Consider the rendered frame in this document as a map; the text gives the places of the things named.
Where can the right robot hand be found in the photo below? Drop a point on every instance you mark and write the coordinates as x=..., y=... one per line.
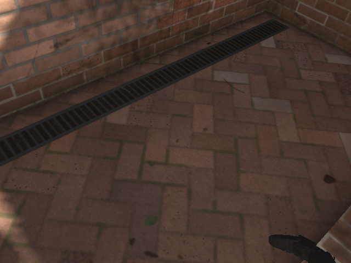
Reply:
x=302, y=248

